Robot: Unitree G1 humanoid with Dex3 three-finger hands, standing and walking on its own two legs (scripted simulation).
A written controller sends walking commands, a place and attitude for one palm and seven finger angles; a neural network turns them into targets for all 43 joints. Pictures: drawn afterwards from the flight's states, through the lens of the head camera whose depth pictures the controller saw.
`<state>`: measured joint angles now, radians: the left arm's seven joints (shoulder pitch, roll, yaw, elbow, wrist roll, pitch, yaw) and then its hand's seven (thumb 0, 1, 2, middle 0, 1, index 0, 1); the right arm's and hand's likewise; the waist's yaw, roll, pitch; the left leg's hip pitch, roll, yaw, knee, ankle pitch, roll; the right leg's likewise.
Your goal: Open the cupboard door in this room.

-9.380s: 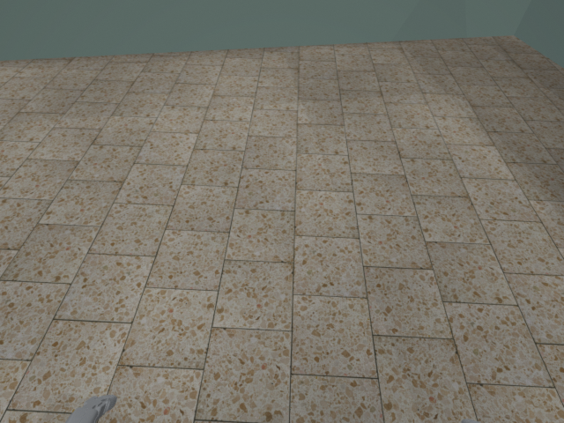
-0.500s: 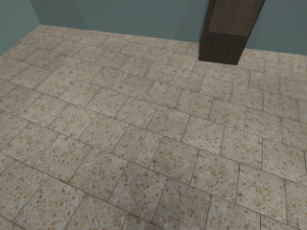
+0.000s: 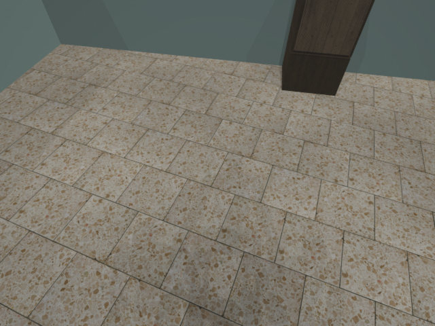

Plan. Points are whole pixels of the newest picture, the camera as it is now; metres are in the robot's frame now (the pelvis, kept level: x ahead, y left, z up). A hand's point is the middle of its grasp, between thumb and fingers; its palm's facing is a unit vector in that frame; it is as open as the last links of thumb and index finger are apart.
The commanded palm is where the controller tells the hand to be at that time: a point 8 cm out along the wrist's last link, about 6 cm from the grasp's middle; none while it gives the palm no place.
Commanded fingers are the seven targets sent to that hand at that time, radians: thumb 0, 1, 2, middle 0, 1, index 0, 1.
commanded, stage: turn or walk to find it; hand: left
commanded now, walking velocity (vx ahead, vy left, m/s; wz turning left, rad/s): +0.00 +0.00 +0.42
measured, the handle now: out of the picture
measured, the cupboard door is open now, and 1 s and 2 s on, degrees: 0 0 0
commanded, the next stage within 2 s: none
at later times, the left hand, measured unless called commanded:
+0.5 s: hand out of the picture -0.01 +0.24 -0.19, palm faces +0.22 -0.95 -0.20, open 7.3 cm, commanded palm none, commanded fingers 0.00 0.90 0.90 -0.20 -0.30 -0.20 -0.30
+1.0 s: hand out of the picture -0.02 +0.17 -0.15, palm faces +0.40 -0.86 -0.30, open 7.3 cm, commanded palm none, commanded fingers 0.00 0.90 0.90 -0.20 -0.30 -0.20 -0.30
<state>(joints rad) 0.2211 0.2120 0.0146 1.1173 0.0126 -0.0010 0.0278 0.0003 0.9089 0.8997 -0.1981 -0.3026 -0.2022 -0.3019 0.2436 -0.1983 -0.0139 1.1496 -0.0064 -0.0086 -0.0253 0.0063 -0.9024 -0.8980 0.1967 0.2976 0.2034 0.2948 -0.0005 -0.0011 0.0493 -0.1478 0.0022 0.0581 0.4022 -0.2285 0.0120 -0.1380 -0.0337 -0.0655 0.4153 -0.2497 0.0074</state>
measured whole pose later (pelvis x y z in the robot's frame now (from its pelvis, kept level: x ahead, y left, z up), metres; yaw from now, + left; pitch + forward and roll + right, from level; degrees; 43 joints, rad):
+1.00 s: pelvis -0.03 -0.05 +0.00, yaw +24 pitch +0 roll +3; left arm 0.18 0.17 0.03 0.92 0.02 0.02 0.02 0.00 0.91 0.90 -0.20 -0.30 -0.20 -0.30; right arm 0.23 -0.26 -0.10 0.98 -0.03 0.07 0.01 0.01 -0.90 -0.90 0.20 0.30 0.20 0.29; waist -0.02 0.06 0.06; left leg -0.51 -0.05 -0.06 1.04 -0.41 -0.03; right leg -0.24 -0.05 -0.08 0.54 -0.30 -0.03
